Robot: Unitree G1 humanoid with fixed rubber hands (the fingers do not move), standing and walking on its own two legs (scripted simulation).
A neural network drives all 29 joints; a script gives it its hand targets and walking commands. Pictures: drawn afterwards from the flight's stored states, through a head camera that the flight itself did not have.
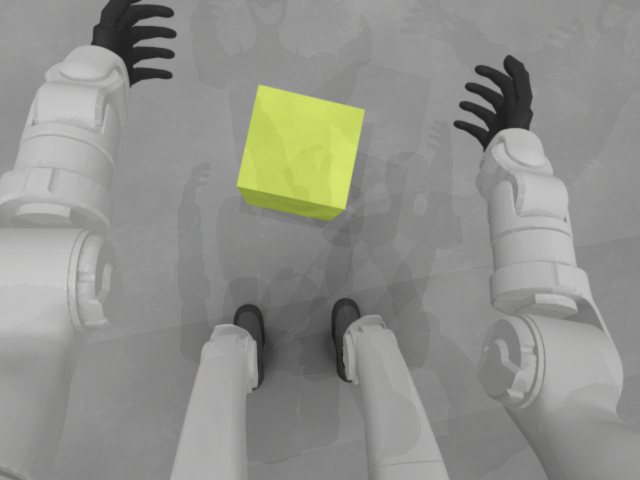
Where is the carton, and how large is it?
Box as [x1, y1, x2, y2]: [237, 85, 364, 220]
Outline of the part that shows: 258,85 238,177 237,187 249,204 330,220 342,211 345,206 364,110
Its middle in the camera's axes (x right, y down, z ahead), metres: -0.04 -0.17 +0.87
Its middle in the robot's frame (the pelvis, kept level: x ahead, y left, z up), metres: +0.56 -0.04 -0.54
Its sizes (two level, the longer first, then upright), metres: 0.210 0.200 0.250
